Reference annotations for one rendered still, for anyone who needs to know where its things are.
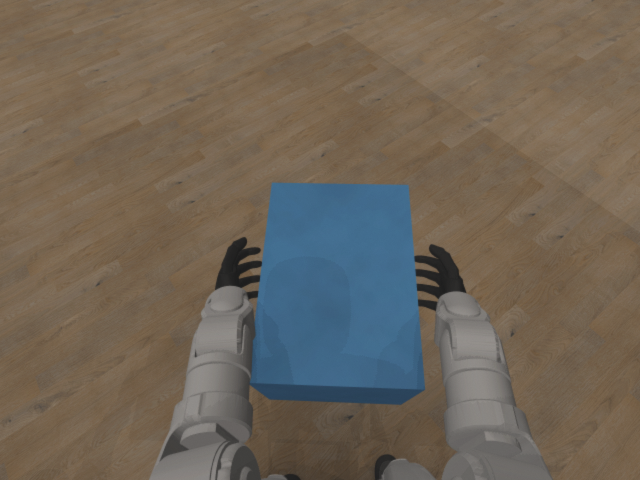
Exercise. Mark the right robot forearm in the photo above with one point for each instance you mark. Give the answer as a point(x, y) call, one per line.
point(481, 409)

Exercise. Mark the carton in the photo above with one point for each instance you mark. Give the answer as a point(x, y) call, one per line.
point(337, 316)

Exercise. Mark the right robot upper arm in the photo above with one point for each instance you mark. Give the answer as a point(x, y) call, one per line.
point(472, 464)

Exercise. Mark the left robot upper arm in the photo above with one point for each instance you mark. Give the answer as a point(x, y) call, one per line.
point(226, 460)

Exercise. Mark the right robot shin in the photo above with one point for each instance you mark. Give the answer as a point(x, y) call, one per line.
point(397, 461)

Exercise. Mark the left robot forearm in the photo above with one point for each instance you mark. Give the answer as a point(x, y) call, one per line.
point(215, 405)

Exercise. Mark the left robot hand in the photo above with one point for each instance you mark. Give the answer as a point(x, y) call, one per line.
point(230, 270)

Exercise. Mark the robot right foot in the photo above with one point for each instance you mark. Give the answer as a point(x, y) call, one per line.
point(381, 464)

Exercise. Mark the right robot hand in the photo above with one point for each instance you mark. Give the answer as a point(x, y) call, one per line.
point(448, 277)

